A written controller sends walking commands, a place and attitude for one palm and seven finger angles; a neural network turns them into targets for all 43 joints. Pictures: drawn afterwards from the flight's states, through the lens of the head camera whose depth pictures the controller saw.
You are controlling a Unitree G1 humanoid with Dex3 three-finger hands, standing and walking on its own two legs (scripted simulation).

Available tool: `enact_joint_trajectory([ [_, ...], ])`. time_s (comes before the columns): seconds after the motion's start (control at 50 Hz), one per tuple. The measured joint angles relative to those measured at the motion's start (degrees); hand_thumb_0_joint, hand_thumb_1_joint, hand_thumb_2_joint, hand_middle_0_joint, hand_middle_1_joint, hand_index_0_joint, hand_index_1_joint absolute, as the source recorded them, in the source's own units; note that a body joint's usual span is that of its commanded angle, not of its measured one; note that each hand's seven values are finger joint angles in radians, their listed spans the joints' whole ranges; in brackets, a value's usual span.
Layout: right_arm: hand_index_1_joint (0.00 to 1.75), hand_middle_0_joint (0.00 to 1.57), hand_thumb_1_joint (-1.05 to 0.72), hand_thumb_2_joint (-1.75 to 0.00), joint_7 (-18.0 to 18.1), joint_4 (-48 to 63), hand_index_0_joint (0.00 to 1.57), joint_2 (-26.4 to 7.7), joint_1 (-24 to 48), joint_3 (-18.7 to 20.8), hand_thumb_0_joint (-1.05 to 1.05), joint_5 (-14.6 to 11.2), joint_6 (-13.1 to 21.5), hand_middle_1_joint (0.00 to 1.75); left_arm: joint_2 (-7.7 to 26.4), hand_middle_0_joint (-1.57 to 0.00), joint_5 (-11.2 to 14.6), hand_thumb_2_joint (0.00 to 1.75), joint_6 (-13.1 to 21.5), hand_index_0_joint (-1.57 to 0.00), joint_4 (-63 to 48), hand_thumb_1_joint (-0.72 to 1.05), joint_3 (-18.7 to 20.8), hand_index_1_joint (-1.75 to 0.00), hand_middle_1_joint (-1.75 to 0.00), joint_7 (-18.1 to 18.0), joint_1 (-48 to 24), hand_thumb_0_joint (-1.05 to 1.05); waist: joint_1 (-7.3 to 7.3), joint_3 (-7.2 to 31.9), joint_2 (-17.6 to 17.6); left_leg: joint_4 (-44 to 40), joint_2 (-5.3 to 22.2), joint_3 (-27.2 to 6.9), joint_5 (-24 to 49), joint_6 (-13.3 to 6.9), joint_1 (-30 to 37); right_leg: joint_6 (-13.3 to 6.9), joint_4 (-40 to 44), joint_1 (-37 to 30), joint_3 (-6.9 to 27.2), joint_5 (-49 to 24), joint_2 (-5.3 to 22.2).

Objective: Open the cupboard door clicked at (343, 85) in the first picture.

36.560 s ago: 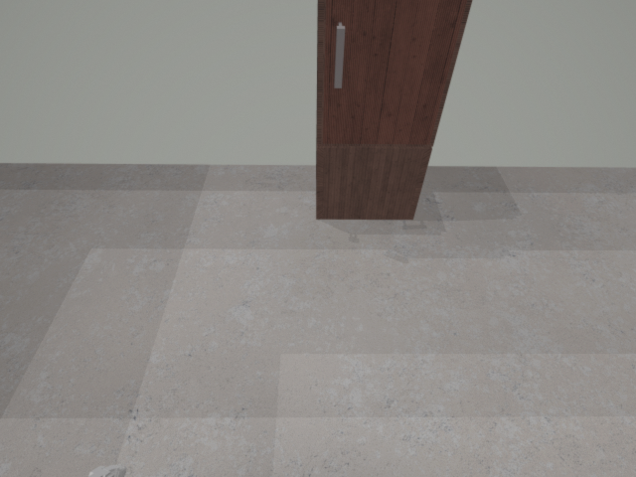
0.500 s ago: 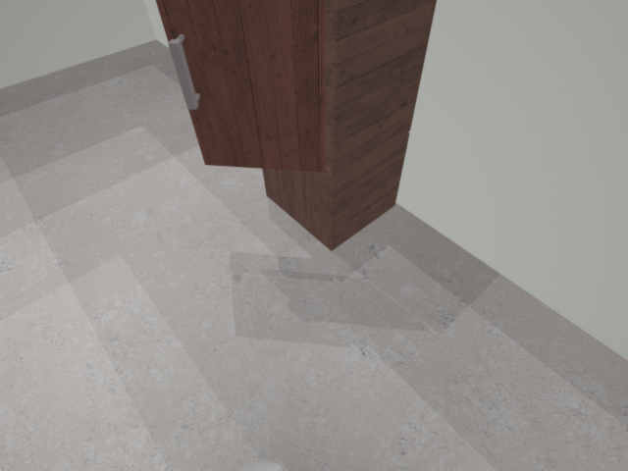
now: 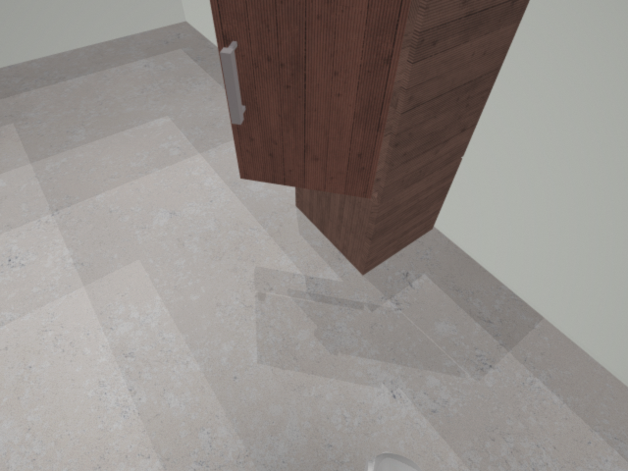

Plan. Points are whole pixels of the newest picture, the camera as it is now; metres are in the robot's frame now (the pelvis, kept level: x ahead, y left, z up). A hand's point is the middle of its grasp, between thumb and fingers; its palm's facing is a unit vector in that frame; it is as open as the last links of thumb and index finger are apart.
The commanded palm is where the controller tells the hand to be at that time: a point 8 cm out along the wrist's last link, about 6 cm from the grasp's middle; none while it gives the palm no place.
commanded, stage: take the last steps up to it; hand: left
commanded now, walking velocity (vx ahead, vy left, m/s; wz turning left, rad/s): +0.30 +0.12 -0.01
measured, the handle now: (235, 84) +0.90 +0.26 -0.01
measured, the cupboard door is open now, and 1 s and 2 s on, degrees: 42 42 42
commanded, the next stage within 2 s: come to a stop and stand still in 0.54 s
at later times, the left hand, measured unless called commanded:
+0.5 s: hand (186, 440) +0.18 +0.20 -0.16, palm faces +0.09 -0.97 -0.22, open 7.2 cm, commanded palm none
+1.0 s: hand (179, 321) +0.37 +0.27 -0.17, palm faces -0.01 -0.98 -0.21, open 7.4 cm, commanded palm none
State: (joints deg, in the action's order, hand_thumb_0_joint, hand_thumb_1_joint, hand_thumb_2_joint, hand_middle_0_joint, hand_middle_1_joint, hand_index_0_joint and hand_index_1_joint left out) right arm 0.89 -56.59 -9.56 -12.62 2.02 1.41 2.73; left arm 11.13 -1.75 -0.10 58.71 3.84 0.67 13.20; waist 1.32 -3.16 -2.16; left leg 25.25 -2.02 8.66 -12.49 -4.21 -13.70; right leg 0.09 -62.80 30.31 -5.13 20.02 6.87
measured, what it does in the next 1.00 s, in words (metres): walks ahead: right foot, then left foot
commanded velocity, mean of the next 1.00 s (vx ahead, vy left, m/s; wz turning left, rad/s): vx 0.06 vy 0.00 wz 0.00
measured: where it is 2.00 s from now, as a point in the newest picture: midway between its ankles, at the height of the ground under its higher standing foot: (303, 453)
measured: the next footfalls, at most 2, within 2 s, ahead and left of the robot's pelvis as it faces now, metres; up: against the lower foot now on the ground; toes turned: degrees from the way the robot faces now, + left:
right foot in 0.22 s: +0.18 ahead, -0.10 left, +0.00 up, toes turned -8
left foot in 0.64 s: +0.38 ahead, +0.22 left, +0.00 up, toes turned -3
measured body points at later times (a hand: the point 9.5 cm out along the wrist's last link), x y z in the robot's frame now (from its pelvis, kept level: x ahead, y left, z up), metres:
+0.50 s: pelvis +0.19 +0.01 +0.01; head +0.21 +0.01 +0.46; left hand +0.17 +0.25 -0.14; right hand +0.23 -0.22 -0.15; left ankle +0.26 +0.17 -0.68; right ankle +0.14 -0.09 -0.74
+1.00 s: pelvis +0.28 +0.08 +0.00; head +0.32 +0.09 +0.45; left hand +0.37 +0.32 -0.15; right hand +0.35 -0.16 -0.14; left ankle +0.34 +0.18 -0.74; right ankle +0.26 -0.04 -0.69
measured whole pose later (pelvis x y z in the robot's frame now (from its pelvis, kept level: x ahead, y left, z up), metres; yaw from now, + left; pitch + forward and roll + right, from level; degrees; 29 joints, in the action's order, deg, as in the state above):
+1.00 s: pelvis +0.28 +0.08 +0.00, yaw -3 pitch +1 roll -1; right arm 2.4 -57.5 -9.6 -7.8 1.9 1.7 -0.7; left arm 11.9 -1.5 -3.9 55.7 4.2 -0.3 9.4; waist -0.3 -3.1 -0.6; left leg 28.2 3.6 8.4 -10.4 -2.0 -19.1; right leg 1.6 -53.2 25.2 -2.2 25.8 1.2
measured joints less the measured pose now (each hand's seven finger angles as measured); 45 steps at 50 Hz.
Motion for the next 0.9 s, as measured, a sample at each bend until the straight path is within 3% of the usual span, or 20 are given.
enact_joint_trajectory([
  [0.12, 0.29, 0.2, -0.93, -0.9, -0.73, -3.32, 0.2, -0.9, -5.36, -0.02, -0.01, 0.28, -0.54, 0.3, -1.25, -0.19, -0.04, 0.9, 0.18, -0.2, -3.33, 0.91, -0.44, -0.29, -0.3, 0.41, -5.09, 0.01, -1.59, 1.42, 1.17, -5.34, -2.02, 0.52, -1.29, -0.09, 6.87, -0.17, 16.57, -1.53, -0.46, -3.94, -0.76],
  [0.2, 0.29, 0.2, -0.92, -0.9, -0.96, -5.35, 0.2, -0.84, -8.54, -0.24, 0.0, 0.32, -0.99, 0.3, -1.58, -0.19, -0.12, 0.9, 0.86, -0.2, -4.8, 0.91, -0.66, -0.29, -0.3, 0.62, -6.46, 0.01, -2.49, 1.6, 1.81, -1.97, -1.96, 0.69, -6.1, 0.85, 8.79, -0.77, 26.59, -7.79, -0.81, -5.32, -1.97],
  [0.24, 0.29, 0.2, -0.92, -0.9, -1.12, -6.33, 0.2, -0.94, -9.38, -0.2, 0.0, -0.1, -1.4, 0.3, -1.98, -0.2, -0.22, 0.9, 2.13, -0.2, -5.09, 0.91, -0.78, -0.29, -0.3, 0.58, -6.62, 0.01, -2.53, 1.04, 3.23, 7.33, -0.43, -0.38, -11.11, 1.63, 6.27, -2.43, 27.41, -9.74, -1.71, -5.89, -3.1],
  [0.28, 0.29, 0.2, -0.92, -0.9, -1.38, -7.08, 0.2, -0.86, -9.04, -0.09, 0.0, -0.09, -2.33, 0.3, -2.33, -0.2, 0.11, 0.9, 3.07, -0.2, -5.07, 0.91, -0.97, -0.29, -0.3, 0.18, -5.63, 0.01, -2.68, 0.53, 3.72, 22.85, 0.14, -2.97, -14.24, 2.58, 0.34, -3.17, 27.13, -11.59, -2.72, -3.75, -3.52],
  [0.34, 0.29, 0.2, -0.92, -0.9, -1.58, -6.9, 0.2, -0.9, -7.36, 0.35, 0.0, 0.05, -3.09, 0.3, -2.95, -0.2, 0.46, 0.9, 3.48, -0.2, -3.79, 0.91, -1.1, -0.29, -0.3, -0.51, -2.45, 0.0, -2.49, 0.77, 3.69, 34.46, 2.19, -5.03, -9.06, 4.15, -8.01, -2.46, 32.56, -15.82, -3.28, -4.36, -4.03],
  [0.42, 0.29, 0.2, -0.92, -0.9, -1.97, -5.0, 0.2, -0.48, -4.46, 0.76, 0.0, 0.0, -3.05, 0.3, -1.87, -0.2, 0.67, 0.9, 4.19, -0.2, -0.83, 0.95, -0.01, -0.29, -0.3, -1.26, 1.82, -0.01, -1.88, 1.29, 2.55, 30.7, 5.63, -6.04, -3.16, 6.13, -14.6, -1.94, 40.07, -20.96, -3.54, -6.01, -3.91],
  [0.5, 0.29, 0.2, -0.91, -0.9, -2.6, -3.17, 0.2, -0.57, -0.99, 0.94, 0.0, -0.23, -3.03, 0.3, -1.22, -0.2, 0.38, 0.9, 4.03, -0.2, 2.53, 0.94, -0.49, -0.29, -0.3, -0.83, 5.39, 0.0, -0.56, 1.06, 1.69, 21.12, 6.89, -5.56, 0.76, 6.64, -16.58, -0.27, 43.3, -24.89, -3.71, -5.37, -2.75],
  [0.62, 0.29, 0.2, -0.91, -0.9, -3.11, -0.57, 0.2, -1.25, 3.55, 0.39, 0.0, -0.31, -1.7, 0.3, -1.47, -0.2, 0.1, 0.9, 2.47, -0.2, 5.91, 0.92, -0.76, -0.29, -0.3, -0.67, 10.17, 0.0, 1.76, 0.45, 0.87, 6.13, 4.92, -3.32, 2.81, 5.15, -10.66, 3.47, 38.18, -27.63, -3.15, 1.19, -0.2],
  [0.64, 0.29, 0.2, -0.91, -0.9, -3.01, 0.28, 0.2, -1.86, 3.7, 0.21, 0.0, -0.07, -0.91, 0.3, -1.87, -0.2, 0.2, 0.9, 2.04, -0.2, 6.01, 0.92, -0.82, -0.29, -0.3, -0.63, 11.34, 0.01, 1.89, 0.91, 1.91, 4.2, 5.39, -3.78, 3.92, 3.91, -9.06, 2.97, 33.61, -26.08, -3.12, 3.62, -0.4],
  [0.68, 0.29, 0.2, -0.91, -0.9, -1.86, 0.92, 0.2, -1.02, 4.96, 0.08, 0.0, 0.22, -0.17, 0.3, -1.24, -0.2, 0.43, 0.9, 0.71, -0.2, 6.42, 0.92, -0.96, -0.29, -0.3, -0.83, 10.63, 0.01, 1.4, 0.01, 0.31, 8.94, 4.18, -2.95, 2.36, 2.05, -10.33, 1.15, 18.06, -20.09, 0.15, 9.8, 0.09],
  [0.74, 0.29, 0.2, -0.91, -0.9, -0.31, 1.05, 0.2, 0.4, 5.42, -1.04, 0.0, 0.21, -0.43, 0.3, -0.63, -0.2, 0.73, 0.9, -0.39, -0.2, 5.91, 0.91, -1.16, -0.29, -0.3, -1.68, 7.73, 0.01, 1.44, -0.47, -1.15, 8.56, 3.09, -1.64, 0.8, 1.69, -8.74, 0.46, 4.28, -11.82, 3.03, 9.27, -1.66],
  [0.82, 0.29, 0.2, -0.91, -0.9, 0.82, -0.31, 0.2, 1.82, 5.71, -2.28, 0.0, -0.04, -1.69, 0.3, -0.74, -0.2, 0.9, 0.9, -1.4, -0.2, 3.24, 0.91, -1.19, -0.29, -0.3, -1.65, 3.46, 0.01, 1.21, -0.31, -0.84, 4.03, 2.72, -0.77, 2.19, 1.17, -5.85, 1.31, 6.04, -6.9, 2.8, 7.05, -3.42],
  [0.9, 0.3, 0.21, -0.93, -0.9, 1.57, -0.4, 0.21, 1.69, 6.14, -1.28, -0.01, -0.08, -2.72, 0.3, -0.36, -0.2, 0.49, 0.9, -2.92, -0.2, 0.02, 0.91, -0.4, -0.29, -0.3, -1.22, 0.05, 0.01, 0.03, -0.01, 0.03, 2.79, 3.81, 0.03, 2.23, 1.24, -5.11, 1.64, 5.49, -3.72, 2.84, 6.58, -5.11],
])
